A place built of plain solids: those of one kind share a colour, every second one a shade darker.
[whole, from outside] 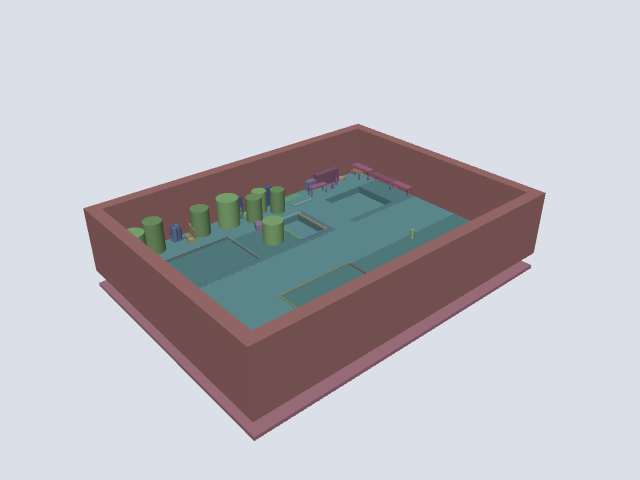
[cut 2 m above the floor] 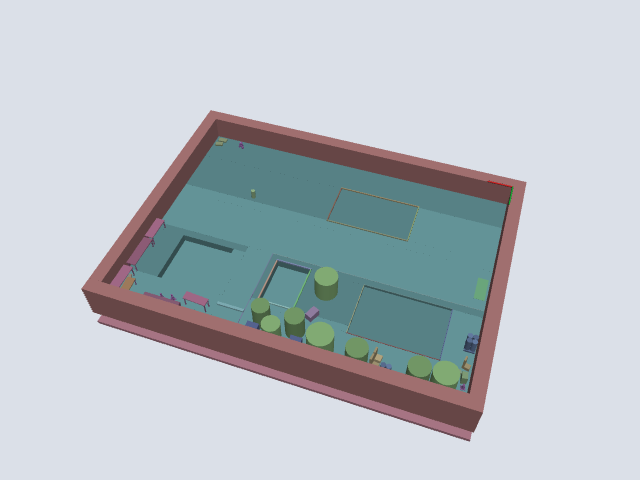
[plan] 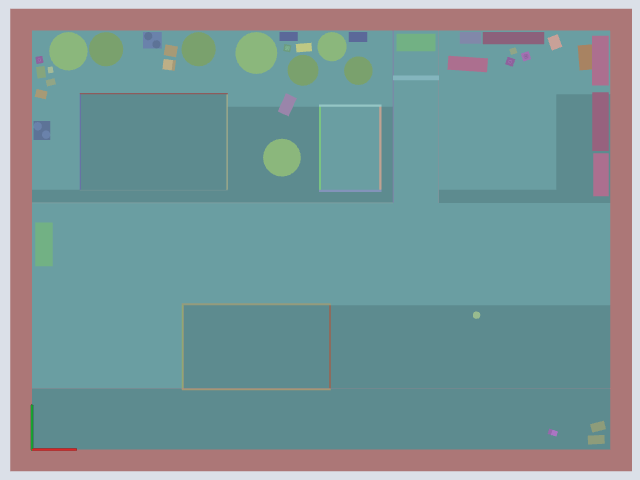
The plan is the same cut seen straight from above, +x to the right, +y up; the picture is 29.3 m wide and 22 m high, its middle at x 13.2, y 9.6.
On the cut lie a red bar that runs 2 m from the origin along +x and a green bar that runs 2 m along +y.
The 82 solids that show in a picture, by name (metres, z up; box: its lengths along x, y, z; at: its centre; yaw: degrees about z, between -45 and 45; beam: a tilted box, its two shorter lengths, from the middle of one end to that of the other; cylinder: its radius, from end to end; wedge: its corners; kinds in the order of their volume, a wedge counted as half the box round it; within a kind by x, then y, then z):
{
 "floor_1": {"box": [2.25, 4.38, 2.1], "at": [1.12, 14.09, -1.05]},
 "floor_2": {"box": [6.95, 3.81, 2.1], "at": [3.48, 4.71, -1.05]},
 "floor_3": {"box": [6.66, 4.38, 1.91], "at": [5.58, 14.09, -1.15]},
 "floor_4": {"box": [16.55, 0.6, 2.1], "at": [8.28, 11.6, -1.05]},
 "floor_5": {"box": [16.55, 2.92, 2.1], "at": [8.28, 17.74, -1.05]},
 "floor_6": {"box": [6.66, 3.81, 2.1], "at": [10.28, 4.71, -1.05]},
 "floor_7": {"box": [4.34, 3.81, 2.1], "at": [11.08, 13.8, -1.05]},
 "floor_8": {"box": [7.64, 0.57, 2.1], "at": [12.73, 15.99, -1.05]},
 "floor_9": {"box": [26.5, 2.8, 2.1], "at": [13.25, 1.4, -1.05]},
 "floor_10": {"box": [26.5, 0.89, 2.1], "at": [13.25, 7.05, -1.05]},
 "floor_11": {"box": [26.5, 3.8, 1.0], "at": [13.25, 9.4, -0.5]},
 "floor_12": {"box": [2.67, 3.81, 1.48], "at": [14.59, 13.8, -1.36]},
 "floor_13": {"box": [0.63, 3.81, 2.1], "at": [16.23, 13.8, -1.05]},
 "floor_14": {"box": [2.1, 7.9, 1.0], "at": [17.6, 15.25, -0.5]},
 "floor_15": {"box": [1.0, 4.38, 2.1], "at": [19.15, 14.09, -1.05]},
 "floor_16": {"box": [12.89, 3.81, 2.1], "at": [20.05, 4.71, -1.05]},
 "floor_17": {"box": [4.38, 4.38, 1.45], "at": [21.84, 14.09, -1.37]},
 "floor_18": {"box": [7.85, 0.6, 2.1], "at": [22.57, 11.6, -1.05]},
 "floor_19": {"box": [7.85, 2.92, 2.1], "at": [22.57, 17.74, -1.05]},
 "floor_20": {"box": [2.47, 4.38, 2.1], "at": [25.27, 14.09, -1.05]},
 "wall_1": {"box": [1.0, 19.2, 5.5], "at": [-0.5, 9.6, 1.75]},
 "wall_2": {"box": [28.5, 1.0, 5.5], "at": [13.25, -0.5, 1.75]},
 "wall_3": {"box": [28.5, 1.0, 5.5], "at": [13.25, 19.7, 1.75]},
 "wall_4": {"box": [1.0, 19.2, 5.5], "at": [27.0, 9.6, 1.75]},
 "floor_base_1": {"box": [28.5, 21.2, 0.3], "at": [13.25, 9.6, -2.35]},
 "vat_1": {"cylinder": 0.88, "from": [1.67, 18.25, 0.0], "to": [1.67, 18.25, 2.23]},
 "vat_2": {"cylinder": 0.79, "from": [3.4, 18.34, 0.0], "to": [3.4, 18.34, 2.64]},
 "vat_3": {"cylinder": 0.79, "from": [7.64, 18.34, 0.0], "to": [7.64, 18.34, 2.33]},
 "vat_4": {"cylinder": 0.96, "from": [10.28, 18.17, 0.0], "to": [10.28, 18.17, 2.5]},
 "vat_5": {"cylinder": 0.86, "from": [11.46, 13.38, 0.0], "to": [11.46, 13.38, 1.87]},
 "vat_6": {"cylinder": 0.71, "from": [12.42, 17.38, 0.0], "to": [12.42, 17.38, 2.19]},
 "vat_7": {"cylinder": 0.67, "from": [13.75, 18.46, 0.0], "to": [13.75, 18.46, 1.96]},
 "vat_8": {"cylinder": 0.66, "from": [14.96, 17.36, 0.0], "to": [14.96, 17.36, 2.13]},
 "bar_rack_1": {"box": [2.82, 0.56, 1.35], "at": [22.07, 18.85, 0.68]},
 "control_cabinet_1": {"box": [0.84, 0.41, 1.76], "at": [11.76, 18.93, 0.88]},
 "control_cabinet_2": {"box": [0.85, 0.46, 1.82], "at": [14.95, 18.9, 0.91]},
 "keg_stack_1": {"cylinder": 0.19, "from": [0.26, 14.43, 0.14], "to": [0.26, 14.43, 1.16]},
 "keg_stack_2": {"cylinder": 0.19, "from": [0.26, 14.81, 0.14], "to": [0.26, 14.81, 1.16]},
 "keg_stack_3": {"box": [0.77, 0.88, 0.19], "at": [0.46, 14.62, 0.05]},
 "keg_stack_4": {"cylinder": 0.19, "from": [0.65, 14.43, 0.14], "to": [0.65, 14.43, 1.16]},
 "keg_stack_5": {"cylinder": 0.19, "from": [0.65, 14.81, 0.14], "to": [0.65, 14.81, 1.16]},
 "keg_stack_6": {"cylinder": 0.19, "from": [5.33, 18.57, 0.14], "to": [5.33, 18.57, 1.21]},
 "keg_stack_7": {"cylinder": 0.19, "from": [5.33, 18.94, 0.14], "to": [5.33, 18.94, 1.21]},
 "keg_stack_8": {"box": [0.87, 0.75, 0.19], "at": [5.52, 18.75, 0.05]},
 "keg_stack_9": {"cylinder": 0.19, "from": [5.7, 18.57, 0.14], "to": [5.7, 18.57, 1.21]},
 "keg_stack_10": {"cylinder": 0.19, "from": [5.7, 18.94, 0.14], "to": [5.7, 18.94, 1.21]},
 "tool_cabinet_1": {"box": [1.0, 0.54, 0.93], "at": [20.1, 18.86, 0.47]},
 "workbench_top_1": {"box": [1.82, 0.64, 0.07], "at": [19.97, 17.67, 0.87], "yaw": -3.9},
 "workbench_top_2": {"box": [0.75, 2.7, 0.07], "at": [26.05, 15.03, 0.82]},
 "workbench_top_3": {"box": [0.77, 2.28, 0.07], "at": [26.05, 17.82, 0.95]},
 "workbench_top_4": {"box": [0.71, 1.97, 0.07], "at": [26.07, 12.59, 0.85]},
 "pump_skid_1": {"box": [0.55, 0.92, 0.57], "at": [11.7, 15.8, 0.28], "yaw": -24.5},
 "bin_1": {"box": [0.4, 0.53, 0.75], "at": [0.41, 17.29, 0.38], "yaw": 7.4},
 "bin_2": {"cylinder": 0.17, "from": [20.38, 6.16, 0.0], "to": [20.38, 6.16, 0.77]},
 "hand_truck_1": {"box": [0.52, 0.37, 0.29], "at": [0.42, 16.29, 0.14], "yaw": -13.1},
 "hand_truck_2": {"box": [0.57, 0.48, 0.29], "at": [6.29, 17.63, 0.14], "yaw": -7.1},
 "hand_truck_3": {"box": [0.58, 0.5, 0.3], "at": [6.36, 18.27, 0.15], "yaw": -9.8},
 "low_mat_1": {"box": [0.8, 2.0, 0.06], "at": [0.55, 9.4, -0.02]},
 "low_mat_2": {"box": [1.8, 0.8, 0.06], "at": [17.6, 18.65, -0.02]},
 "carton_folded_1": {"box": [0.77, 0.41, 0.17], "at": [25.86, 0.45, 0.04], "yaw": 2.6},
 "carton_folded_2": {"box": [0.65, 0.4, 0.2], "at": [25.94, 1.04, 0.05], "yaw": 14.4},
 "step_hump_1": {"box": [2.1, 0.22, 0.2], "at": [17.6, 17.03, 0.05]},
 "low_kerb91N_1": {"box": [6.84, 0.09, 0.15], "at": [10.28, 6.66, 0.03]},
 "low_kerb91S_1": {"box": [6.84, 0.09, 0.15], "at": [10.28, 2.75, 0.03]},
 "crate_1": {"box": [0.72, 0.39, 0.24], "at": [12.46, 18.42, 0.12], "yaw": 4.4},
 "low_kerb90E_1": {"box": [0.1, 3.81, 0.17], "at": [15.97, 13.8, 0.04]},
 "low_kerb90W_1": {"box": [0.1, 3.81, 0.17], "at": [13.2, 13.8, 0.04]},
 "sack_1": {"box": [0.51, 0.61, 0.2], "at": [23.96, 18.66, 0.1], "yaw": 20.0},
 "sawhorses_top_1": {"box": [0.68, 1.15, 0.07], "at": [25.39, 17.97, 0.66], "yaw": 4.4},
 "low_kerb91E_1": {"box": [0.09, 3.81, 0.15], "at": [13.65, 4.71, 0.03]},
 "low_kerb91W_1": {"box": [0.09, 3.81, 0.15], "at": [6.91, 4.71, 0.03]},
 "low_kerb90N_1": {"box": [2.87, 0.1, 0.17], "at": [14.59, 15.76, 0.04]},
 "low_kerb90S_1": {"box": [2.87, 0.1, 0.17], "at": [14.59, 11.85, 0.04]},
 "parcel_1": {"box": [0.42, 0.29, 0.2], "at": [0.86, 16.83, 0.1], "yaw": 14.2},
 "parcel_2": {"box": [0.31, 0.28, 0.19], "at": [22.06, 18.26, 0.04], "yaw": 16.5},
 "low_stripS_1": {"box": [16.55, 0.04, 0.06], "at": [8.28, 11.3, -0.02]},
 "low_kerb93N_1": {"box": [6.78, 0.06, 0.08], "at": [5.58, 16.31, -0.01]},
 "low_kerb93S_1": {"box": [6.78, 0.06, 0.08], "at": [5.58, 11.87, -0.01]},
 "low_kerb93E_1": {"box": [0.06, 4.38, 0.08], "at": [8.94, 14.09, -0.01]},
 "low_kerb93W_1": {"box": [0.06, 4.38, 0.08], "at": [2.22, 14.09, -0.01]},
 "low_stripE_1": {"box": [0.04, 7.9, 0.06], "at": [16.55, 15.25, -0.02]},
 "cone_1": {"box": [0.38, 0.38, 0.08], "at": [22.64, 18.02, -0.01], "yaw": 18.0}
}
